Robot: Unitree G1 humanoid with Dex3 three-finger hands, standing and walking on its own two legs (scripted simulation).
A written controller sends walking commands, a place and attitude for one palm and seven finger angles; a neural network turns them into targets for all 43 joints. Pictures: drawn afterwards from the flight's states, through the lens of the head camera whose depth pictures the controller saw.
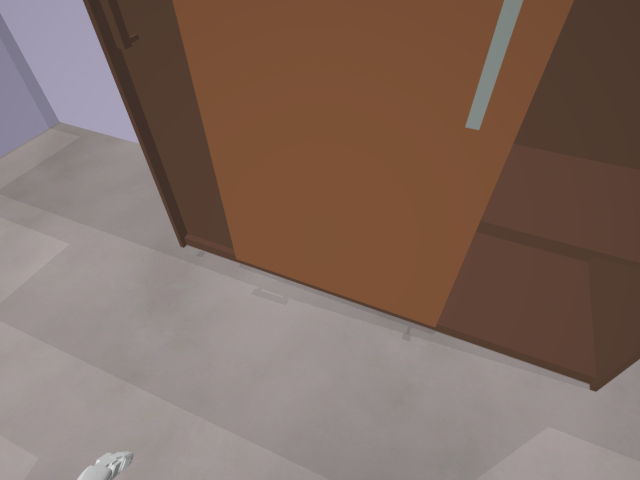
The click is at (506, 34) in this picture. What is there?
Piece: wardrobe's sliding door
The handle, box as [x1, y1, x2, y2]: [465, 0, 522, 129]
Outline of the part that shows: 522,0 504,0 467,119 465,126 475,129 479,128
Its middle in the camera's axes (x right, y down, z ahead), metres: +0.31 -0.31 +0.69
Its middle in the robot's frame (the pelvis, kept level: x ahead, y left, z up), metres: +0.76 -0.27 +0.19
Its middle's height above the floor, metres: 0.96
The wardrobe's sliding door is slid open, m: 0.51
